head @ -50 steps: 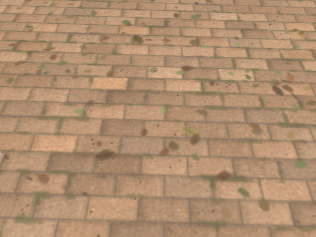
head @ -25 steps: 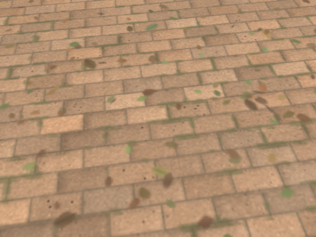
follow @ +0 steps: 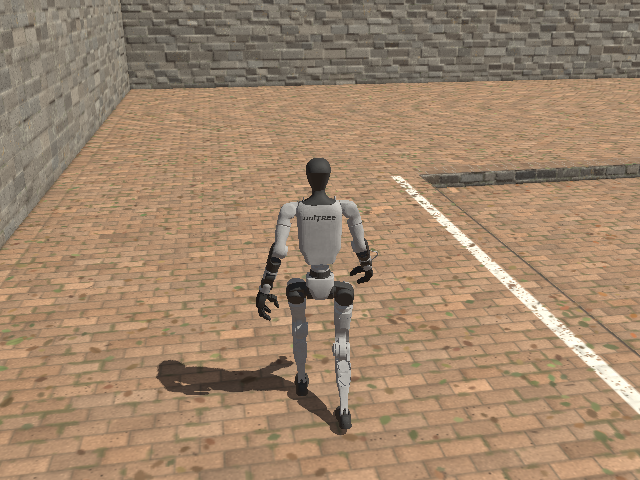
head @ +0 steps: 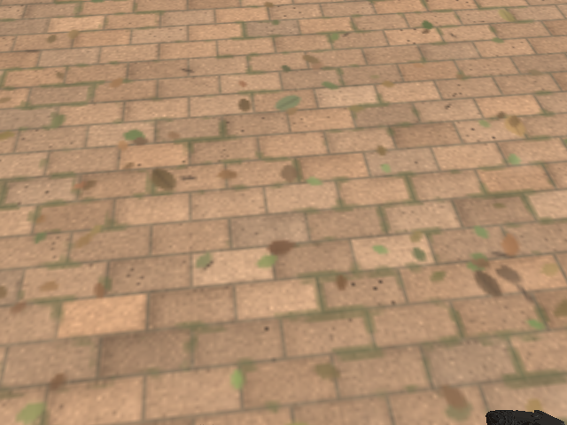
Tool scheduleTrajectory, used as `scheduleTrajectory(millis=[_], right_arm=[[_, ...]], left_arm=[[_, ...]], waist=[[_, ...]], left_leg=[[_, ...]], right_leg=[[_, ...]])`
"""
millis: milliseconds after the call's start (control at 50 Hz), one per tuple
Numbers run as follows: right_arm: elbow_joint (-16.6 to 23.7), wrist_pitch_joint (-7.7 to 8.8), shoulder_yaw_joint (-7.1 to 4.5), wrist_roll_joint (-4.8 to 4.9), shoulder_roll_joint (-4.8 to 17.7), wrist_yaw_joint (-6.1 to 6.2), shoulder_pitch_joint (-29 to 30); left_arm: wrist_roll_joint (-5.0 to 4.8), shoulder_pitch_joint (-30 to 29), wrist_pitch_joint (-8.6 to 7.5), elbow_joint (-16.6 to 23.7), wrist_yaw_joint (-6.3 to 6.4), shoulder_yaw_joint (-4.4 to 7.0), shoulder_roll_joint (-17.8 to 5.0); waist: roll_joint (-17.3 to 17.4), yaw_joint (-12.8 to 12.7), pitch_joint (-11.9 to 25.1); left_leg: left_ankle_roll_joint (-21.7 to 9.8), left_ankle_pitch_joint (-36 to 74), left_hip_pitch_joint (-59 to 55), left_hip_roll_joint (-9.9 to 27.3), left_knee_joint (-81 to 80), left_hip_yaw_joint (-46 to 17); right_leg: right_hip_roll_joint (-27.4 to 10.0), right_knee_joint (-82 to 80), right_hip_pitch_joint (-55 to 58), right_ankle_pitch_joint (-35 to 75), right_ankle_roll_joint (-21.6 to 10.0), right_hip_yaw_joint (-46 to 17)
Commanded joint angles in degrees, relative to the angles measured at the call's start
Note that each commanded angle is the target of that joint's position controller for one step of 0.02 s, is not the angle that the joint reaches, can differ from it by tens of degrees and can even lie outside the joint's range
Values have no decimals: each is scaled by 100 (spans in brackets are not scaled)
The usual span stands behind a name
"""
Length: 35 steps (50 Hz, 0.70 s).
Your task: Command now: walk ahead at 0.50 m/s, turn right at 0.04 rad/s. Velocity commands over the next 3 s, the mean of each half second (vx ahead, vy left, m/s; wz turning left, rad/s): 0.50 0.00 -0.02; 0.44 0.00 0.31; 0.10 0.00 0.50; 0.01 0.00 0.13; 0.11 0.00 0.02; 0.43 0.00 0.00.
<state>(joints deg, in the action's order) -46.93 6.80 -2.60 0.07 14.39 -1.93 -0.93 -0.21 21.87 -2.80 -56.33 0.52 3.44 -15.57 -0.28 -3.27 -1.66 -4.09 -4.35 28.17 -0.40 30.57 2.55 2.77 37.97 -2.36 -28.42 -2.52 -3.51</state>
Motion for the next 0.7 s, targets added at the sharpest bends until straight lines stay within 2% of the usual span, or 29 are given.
scheduleTrajectory(millis=[20,40,60,80,100,140,160,220,280,340,400,440,460,480,500,520,540,560,580,600,620,640,660,700], right_arm=[[-315,-48,-295,88,1019,40,-2195],[-199,-59,-244,83,883,66,-1644],[-129,-67,-204,20,781,66,-1245],[-98,-54,-155,-48,647,45,-1038],[-115,-44,-129,-89,586,26,-974],[-184,-18,-138,-36,630,11,-1024],[-225,-10,-159,-29,717,31,-1078],[-348,-50,-203,-14,880,130,-1316],[-461,-88,-202,36,923,188,-1571],[-652,-131,-215,85,969,201,-1956],[-792,-236,-244,100,1008,225,-2150],[-804,-303,-279,104,1088,253,-2083],[-776,-332,-292,106,1138,263,-1965],[-746,-365,-260,100,1062,266,-1872],[-629,-365,-170,29,883,273,-1874],[-541,-240,39,-27,213,208,-2553],[-639,-95,0,62,459,165,-2431],[-498,-12,-132,253,929,132,-1895],[-427,3,-136,297,943,147,-1545],[-419,-39,-161,238,878,184,-1384],[-460,-132,-199,193,806,215,-1479],[-511,-231,-188,180,650,226,-1637],[-530,-305,-171,176,505,232,-1714],[-432,-381,-188,164,468,250,-1562]], left_arm=[[-142,119,-298,430,-86,41,-693],[-218,-399,-355,595,-87,77,-828],[-172,-665,-368,641,-55,85,-788],[-102,-683,-330,634,-30,124,-728],[-79,-517,-268,604,-22,122,-592],[-58,-400,-166,582,-4,92,-357],[-38,-530,-139,638,8,93,-346],[15,-1130,-146,854,7,93,-339],[-5,-1740,-206,1018,-46,32,-197],[-57,-2278,-228,1187,-114,-7,-192],[-77,-2613,-275,1377,-220,-10,-286],[-83,-2440,-305,1382,-269,35,-435],[-77,-2084,-317,1298,-269,98,-566],[-60,-1291,-317,1049,-243,224,-777],[6,-222,-310,783,-191,352,-1135],[46,402,-262,641,-161,493,-1711],[-25,464,-233,623,-173,351,-1236],[-45,-52,-239,704,-152,247,-929],[-14,-530,-246,821,-134,189,-742],[27,-890,-266,854,-149,127,-538],[78,-1098,-311,858,-163,79,-387],[100,-1177,-340,821,-179,77,-358],[103,-1156,-376,773,-181,93,-397],[134,-1060,-420,674,-139,137,-539]], waist=[[1025,1013,1890],[680,892,1057],[294,733,559],[275,541,290],[421,374,285],[481,259,232],[456,253,160],[355,373,25],[354,565,-65],[342,759,-186],[360,763,-268],[448,569,-128],[530,336,100],[473,-68,579],[183,-454,1382],[-1169,-254,2219],[-1294,-366,2499],[-931,-334,1525],[-556,-181,958],[-327,-9,516],[-447,201,321],[-546,324,262],[-526,380,213],[-404,422,73]], left_leg=[[-1329,-1443,-4984,2131,-1175,-3961],[-1091,-1307,-4043,1946,-1377,-3163],[-996,-837,-3136,1735,-1601,-2604],[-921,-366,-2515,1527,-1792,-2192],[-903,-156,-2171,1412,-1958,-1945],[-971,189,-1839,1317,-2204,-1573],[-997,357,-1774,1298,-2297,-1415],[-921,753,-1872,1181,-2408,-1013],[-728,776,-1842,945,-2433,-591],[-721,603,-2276,1093,-2355,-611],[-675,934,-3007,1424,-2010,-729],[-570,1597,-3309,1552,-1655,-764],[-494,2479,-3326,1494,-1238,-688],[-361,3155,-3136,1233,-348,-478],[-180,2365,-2175,930,1115,-257],[265,-415,252,-81,3404,-22],[237,-2900,1099,-230,4246,-808],[123,-2642,1619,134,4581,-929],[80,-2078,1542,458,4361,-783],[107,-1680,1323,652,3963,-710],[122,-1387,956,818,3664,-778],[151,-1227,661,860,3547,-799],[188,-1115,575,876,3470,-796],[265,-673,846,871,3200,-886]], right_leg=[[-130,3756,-3873,-420,-71,-537],[-452,3623,-4068,169,-111,-306],[-698,3293,-3883,652,-86,-136],[-874,2979,-3601,946,-53,-109],[-979,2814,-3279,1112,-29,-119],[-1073,2447,-3132,1254,70,-34],[-1108,2224,-3252,1453,135,3],[-1126,1197,-3596,2448,277,72],[-923,32,-3255,3372,275,274],[-787,-529,-3242,3555,248,331],[-731,-847,-3483,3077,86,268],[-625,-976,-3150,2612,-62,322],[-461,-1042,-2569,2448,-163,469],[-302,-1158,-1464,2550,-323,617],[-898,-871,282,2746,-642,-9],[-2331,-1138,2570,2009,-1600,-2590],[-2583,-1926,2756,1297,-1777,-3859],[-2409,-2042,1987,1020,-1431,-2976],[-2188,-2209,1082,1229,-1197,-2156],[-1967,-2463,268,1541,-1058,-1587],[-1780,-2675,-267,1824,-916,-1135],[-1701,-2858,-612,1963,-877,-850],[-1681,-2989,-806,2197,-904,-604],[-1679,-3151,-871,2608,-935,-176]])
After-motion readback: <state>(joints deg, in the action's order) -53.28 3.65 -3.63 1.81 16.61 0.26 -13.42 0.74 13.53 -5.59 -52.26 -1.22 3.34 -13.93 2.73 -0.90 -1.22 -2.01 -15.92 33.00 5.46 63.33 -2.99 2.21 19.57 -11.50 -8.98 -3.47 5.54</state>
